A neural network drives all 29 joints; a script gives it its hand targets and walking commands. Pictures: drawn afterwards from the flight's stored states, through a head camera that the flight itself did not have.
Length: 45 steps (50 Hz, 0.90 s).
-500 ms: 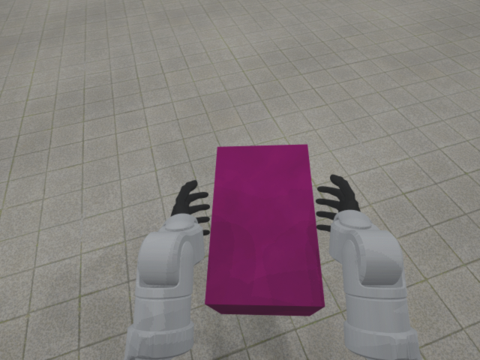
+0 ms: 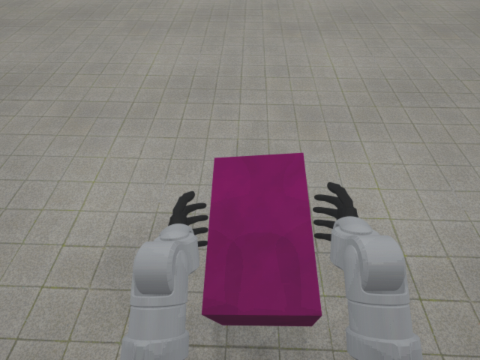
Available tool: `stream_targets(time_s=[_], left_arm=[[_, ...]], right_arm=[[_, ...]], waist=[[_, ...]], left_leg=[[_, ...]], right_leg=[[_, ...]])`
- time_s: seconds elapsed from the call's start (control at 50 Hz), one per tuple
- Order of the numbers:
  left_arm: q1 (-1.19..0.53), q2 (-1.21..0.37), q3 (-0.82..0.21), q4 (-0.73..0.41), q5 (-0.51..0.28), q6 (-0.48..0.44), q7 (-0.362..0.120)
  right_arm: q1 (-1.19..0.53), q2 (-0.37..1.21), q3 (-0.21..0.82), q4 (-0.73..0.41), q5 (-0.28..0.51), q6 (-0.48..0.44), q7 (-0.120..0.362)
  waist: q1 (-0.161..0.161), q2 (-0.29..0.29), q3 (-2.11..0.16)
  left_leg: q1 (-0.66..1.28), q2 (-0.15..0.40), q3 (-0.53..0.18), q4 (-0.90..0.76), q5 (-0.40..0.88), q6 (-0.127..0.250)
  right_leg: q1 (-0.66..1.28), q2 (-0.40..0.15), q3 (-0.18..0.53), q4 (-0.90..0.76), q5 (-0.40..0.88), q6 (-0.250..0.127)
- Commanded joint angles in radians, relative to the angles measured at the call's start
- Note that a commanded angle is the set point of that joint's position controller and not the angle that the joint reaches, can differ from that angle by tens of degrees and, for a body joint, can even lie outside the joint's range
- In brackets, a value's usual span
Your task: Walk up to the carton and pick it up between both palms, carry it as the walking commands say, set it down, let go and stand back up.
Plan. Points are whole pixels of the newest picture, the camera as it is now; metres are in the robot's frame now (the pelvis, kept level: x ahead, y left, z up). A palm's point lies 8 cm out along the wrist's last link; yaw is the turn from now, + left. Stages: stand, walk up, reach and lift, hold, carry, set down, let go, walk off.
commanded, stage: carry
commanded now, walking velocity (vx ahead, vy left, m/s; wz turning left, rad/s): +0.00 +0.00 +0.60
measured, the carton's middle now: (262, 240) +0.33 +0.00 -0.01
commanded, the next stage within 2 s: none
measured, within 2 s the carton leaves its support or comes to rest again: neither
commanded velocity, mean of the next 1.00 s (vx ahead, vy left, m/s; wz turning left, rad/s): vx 0.00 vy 0.00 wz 0.60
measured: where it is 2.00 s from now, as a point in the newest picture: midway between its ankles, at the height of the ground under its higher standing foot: outside the picture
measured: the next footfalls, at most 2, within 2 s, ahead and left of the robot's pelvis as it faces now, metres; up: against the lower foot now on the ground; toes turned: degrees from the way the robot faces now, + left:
right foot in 0.28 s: +0.01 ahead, -0.13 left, +0.00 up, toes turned +0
left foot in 0.62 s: -0.08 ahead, +0.18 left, +0.00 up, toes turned +19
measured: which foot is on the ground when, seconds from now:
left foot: down 0.00-0.30, up 0.32-0.60, down 0.62-0.94, up 0.96-1.00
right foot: up 0.00-0.26, down 0.28-0.62, up 0.64-0.90, down 0.92-1.00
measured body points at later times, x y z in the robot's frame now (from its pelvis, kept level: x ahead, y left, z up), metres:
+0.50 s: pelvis -0.06 +0.01 +0.01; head -0.03 -0.03 +0.46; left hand +0.21 +0.19 +0.10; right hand +0.27 -0.05 +0.08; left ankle -0.08 +0.18 -0.68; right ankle -0.03 -0.13 -0.73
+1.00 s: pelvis -0.10 +0.04 +0.00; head -0.05 +0.04 +0.45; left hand +0.11 +0.30 +0.07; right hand +0.24 +0.07 +0.06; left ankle -0.14 +0.17 -0.70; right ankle -0.06 -0.07 -0.73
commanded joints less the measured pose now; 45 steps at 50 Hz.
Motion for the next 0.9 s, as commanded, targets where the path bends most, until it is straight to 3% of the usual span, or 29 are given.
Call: stream_targets(time_s=[0.0, 0.02, 0.06, 0.08, 0.12, 0.16, 0.2, 0.24, 0.26, 0.28, 0.3, 0.32, 0.34, 0.36, 0.4, 0.46, 0.5, 0.54, 0.56, 0.58, 0.6, 0.64, 0.66, 0.68, 0.72, 0.76, 0.8, 0.84, 0.88], left_arm=[[-0.564, -1.167, -0.624, -0.302, -0.366, -0.061, -0.207], [-0.542, -1.159, -0.605, -0.313, -0.355, -0.067, -0.201], [-0.446, -1.137, -0.56, -0.257, -0.326, -0.061, -0.195], [-0.453, -1.137, -0.565, -0.25, -0.339, -0.06, -0.193], [-0.425, -1.086, -0.561, -0.295, -0.33, -0.058, -0.182], [-0.431, -1.117, -0.554, -0.289, -0.323, -0.065, -0.184], [-0.421, -1.129, -0.539, -0.279, -0.341, -0.074, -0.194], [-0.388, -1.135, -0.483, -0.227, -0.314, -0.066, -0.197], [-0.319, -1.098, -0.469, -0.189, -0.287, -0.06, -0.2], [-0.357, -1.124, -0.476, -0.209, -0.307, -0.064, -0.206], [-0.35, -1.109, -0.454, -0.214, -0.299, -0.065, -0.208], [-0.391, -1.171, -0.468, -0.218, -0.315, -0.073, -0.215], [-0.276, -1.111, -0.433, -0.161, -0.29, -0.064, -0.214], [-0.264, -1.093, -0.444, -0.194, -0.299, -0.069, -0.202], [-0.321, -1.077, -0.422, -0.226, -0.31, -0.07, -0.2], [-0.365, -1.082, -0.456, -0.248, -0.326, -0.063, -0.204], [-0.348, -1.103, -0.468, -0.226, -0.32, -0.056, -0.199], [-0.308, -1.064, -0.435, -0.201, -0.306, -0.05, -0.195], [-0.272, -1.054, -0.443, -0.162, -0.288, -0.035, -0.19], [-0.317, -1.08, -0.451, -0.167, -0.298, -0.028, -0.189], [-0.3, -1.036, -0.455, -0.171, -0.276, -0.029, -0.192], [-0.369, -1.033, -0.483, -0.213, -0.28, -0.031, -0.198], [-0.459, -1.11, -0.548, -0.261, -0.335, -0.045, -0.218], [-0.472, -1.127, -0.568, -0.228, -0.345, -0.041, -0.21], [-0.475, -1.133, -0.567, -0.262, -0.355, -0.054, -0.22], [-0.468, -1.126, -0.575, -0.267, -0.36, -0.067, -0.22], [-0.457, -1.137, -0.56, -0.27, -0.354, -0.075, -0.221], [-0.422, -1.108, -0.534, -0.31, -0.353, -0.086, -0.217], [-0.347, -1.099, -0.506, -0.278, -0.327, -0.087, -0.223]], right_arm=[[-0.281, 1.099, 0.369, -0.13, 0.318, -0.087, 0.2], [-0.292, 1.1, 0.388, -0.172, 0.33, -0.082, 0.2], [-0.302, 1.069, 0.408, -0.191, 0.336, -0.085, 0.192], [-0.277, 1.059, 0.398, -0.179, 0.326, -0.086, 0.184], [-0.187, 1.052, 0.4, -0.166, 0.331, -0.081, 0.188], [-0.278, 1.049, 0.413, -0.227, 0.342, -0.1, 0.188], [-0.285, 1.061, 0.422, -0.254, 0.342, -0.106, 0.179], [-0.335, 1.07, 0.47, -0.29, 0.349, -0.101, 0.167], [-0.295, 1.027, 0.466, -0.274, 0.331, -0.094, 0.166], [-0.289, 1.055, 0.474, -0.28, 0.329, -0.091, 0.162], [-0.376, 1.051, 0.485, -0.295, 0.351, -0.085, 0.171], [-0.493, 1.091, 0.509, -0.351, 0.39, -0.098, 0.179], [-0.38, 1.056, 0.489, -0.275, 0.372, -0.08, 0.179], [-0.295, 1.041, 0.478, -0.237, 0.362, -0.074, 0.177], [-0.328, 1.081, 0.512, -0.241, 0.377, -0.057, 0.17], [-0.329, 1.051, 0.471, -0.243, 0.357, -0.056, 0.165], [-0.34, 1.033, 0.474, -0.262, 0.364, -0.057, 0.169], [-0.293, 1.015, 0.46, -0.201, 0.352, -0.036, 0.167], [-0.226, 0.991, 0.441, -0.146, 0.333, -0.027, 0.168], [-0.263, 1.013, 0.432, -0.154, 0.335, -0.026, 0.174], [-0.262, 0.961, 0.408, -0.126, 0.318, -0.035, 0.178], [-0.242, 0.978, 0.396, -0.076, 0.296, -0.044, 0.178], [-0.286, 1.025, 0.412, -0.158, 0.31, -0.068, 0.189], [-0.253, 1.052, 0.409, -0.125, 0.315, -0.072, 0.184], [-0.255, 1.083, 0.418, -0.147, 0.323, -0.079, 0.189], [-0.281, 1.054, 0.42, -0.193, 0.319, -0.103, 0.184], [-0.34, 1.059, 0.46, -0.276, 0.341, -0.116, 0.181], [-0.291, 1.076, 0.487, -0.258, 0.344, -0.119, 0.173], [-0.34, 1.074, 0.537, -0.321, 0.371, -0.121, 0.168]], waist=[[-0.03, 0.215, -0.358], [-0.032, 0.143, -0.339], [-0.029, 0.139, -0.359], [-0.035, 0.216, -0.339], [-0.038, 0.266, -0.377], [-0.04, 0.27, -0.442], [-0.029, 0.219, -0.528], [-0.01, 0.135, -0.469], [-0.005, 0.026, -0.438], [0.001, -0.278, -0.414], [-0.001, -0.244, -0.36], [-0.001, -0.112, -0.394], [-0.005, -0.086, -0.367], [-0.016, -0.045, -0.361], [-0.012, -0.198, -0.364], [-0.008, -0.314, -0.34], [-0.002, -0.221, -0.363], [-0.006, -0.326, -0.312], [-0.019, -0.214, -0.327], [-0.032, 0.0, -0.324], [-0.015, 0.307, -0.296], [-0.029, 0.384, -0.229], [-0.028, 0.295, -0.272], [-0.022, 0.31, -0.295], [-0.03, 0.173, -0.35], [-0.042, 0.225, -0.356], [-0.04, 0.225, -0.368], [-0.032, 0.168, -0.463], [-0.008, 0.069, -0.503]], left_leg=[[0.322, 0.202, -0.304, -0.218, 0.562, 0.127], [0.31, 0.196, -0.32, -0.232, 0.561, 0.125], [0.277, 0.193, -0.35, -0.263, 0.402, 0.128], [0.238, 0.176, -0.319, -0.272, 0.337, 0.13], [0.31, 0.198, -0.455, -0.275, 0.445, 0.159], [0.345, 0.189, -0.407, -0.214, 0.685, 0.15], [0.219, 0.156, -0.333, -0.184, 0.584, 0.119], [-0.055, 0.076, -0.248, -0.235, 0.187, 0.019], [-0.155, 0.04, -0.147, -0.095, 0.101, -0.007], [-0.261, -0.058, 0.017, 0.204, -0.209, -0.049], [-0.306, 0.036, 0.024, 0.387, -0.201, -0.039], [-0.262, 0.066, 0.008, 0.452, -0.14, -0.03], [-0.265, 0.069, 0.02, 0.451, -0.107, -0.034], [-0.273, 0.09, 0.023, 0.401, -0.085, -0.037], [-0.272, 0.065, 0.069, 0.355, -0.065, -0.046], [-0.17, 0.028, 0.151, 0.136, -0.096, -0.053], [-0.116, 0.015, 0.186, 0.088, -0.102, -0.04], [-0.068, 0.024, 0.194, 0.016, -0.087, -0.048], [0.063, 0.029, 0.119, -0.09, -0.047, -0.035], [0.202, 0.126, -0.111, -0.211, 0.202, 0.008], [0.279, 0.324, -0.457, -0.196, 0.639, 0.085], [0.28, 0.289, -0.504, -0.18, 0.784, 0.199], [0.293, 0.227, -0.43, -0.151, 0.795, 0.158], [0.282, 0.174, -0.252, -0.126, 0.725, 0.128], [0.266, 0.141, -0.287, -0.163, 0.467, 0.111], [0.334, 0.18, -0.431, -0.198, 0.508, 0.15], [0.313, 0.16, -0.433, -0.189, 0.67, 0.171], [0.262, 0.149, -0.346, -0.096, 0.785, 0.147], [0.023, 0.094, -0.232, -0.035, 0.484, 0.087]], right_leg=[[-0.182, 0.077, 0.12, 0.065, 0.009, 0.004], [-0.155, 0.108, 0.094, 0.051, 0.027, 0.016], [-0.076, 0.114, 0.125, -0.016, 0.038, 0.011], [-0.038, 0.152, 0.076, -0.1, 0.035, 0.012], [-0.012, 0.191, 0.109, -0.218, 0.012, -0.016], [0.085, 0.189, 0.074, -0.356, 0.062, -0.022], [0.353, 0.158, 0.025, -0.554, 0.197, -0.023], [0.659, 0.057, 0.053, -0.735, 0.254, -0.065], [0.713, -0.105, 0.127, -0.774, 0.373, -0.084], [0.651, -0.394, 0.327, -0.781, 0.46, -0.229], [0.541, -0.429, 0.278, -0.758, 0.503, -0.266], [0.487, -0.371, 0.176, -0.713, 0.519, -0.25], [0.469, -0.331, 0.127, -0.719, 0.474, -0.21], [0.506, -0.283, 0.057, -0.664, 0.665, -0.191], [0.551, -0.244, 0.008, -0.582, 0.96, -0.165], [0.53, -0.193, -0.123, -0.495, 0.863, -0.125], [0.476, -0.237, -0.098, -0.471, 0.717, -0.108], [0.421, -0.263, -0.104, -0.423, 0.722, -0.087], [0.342, -0.241, -0.108, -0.294, 0.607, -0.06], [0.142, -0.181, -0.081, -0.145, 0.2, 0.0], [-0.141, -0.04, -0.105, 0.051, -0.163, 0.055], [-0.23, 0.039, 0.053, 0.124, -0.205, 0.054], [-0.205, 0.065, 0.09, 0.128, -0.15, 0.037], [-0.145, 0.044, 0.072, 0.077, -0.045, 0.029], [-0.074, 0.088, 0.067, 0.016, 0.019, 0.022], [-0.11, 0.117, 0.101, -0.06, -0.009, 0.004], [0.007, 0.161, 0.069, -0.221, 0.008, 0.005], [0.242, 0.137, 0.028, -0.423, 0.123, -0.012], [0.571, 0.032, 0.043, -0.648, 0.394, -0.036]])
